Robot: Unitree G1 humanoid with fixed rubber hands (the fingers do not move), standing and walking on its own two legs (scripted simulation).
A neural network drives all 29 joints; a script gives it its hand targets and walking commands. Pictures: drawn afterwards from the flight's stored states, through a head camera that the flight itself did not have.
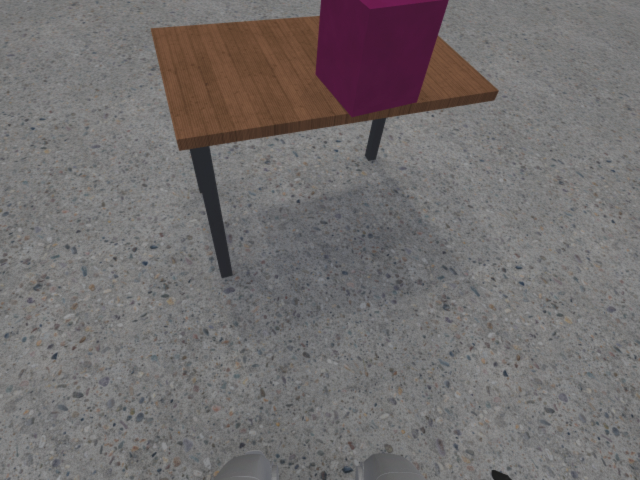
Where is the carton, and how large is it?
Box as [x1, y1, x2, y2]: [316, 0, 448, 116]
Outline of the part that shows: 321,0 316,75 351,116 415,102 420,90 448,0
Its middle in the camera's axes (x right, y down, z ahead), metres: +0.13 -0.49 +0.95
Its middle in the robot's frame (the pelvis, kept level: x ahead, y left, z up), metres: +1.05 -0.16 +0.02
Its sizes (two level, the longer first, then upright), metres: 0.210 0.200 0.250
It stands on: a table, 0.64 m high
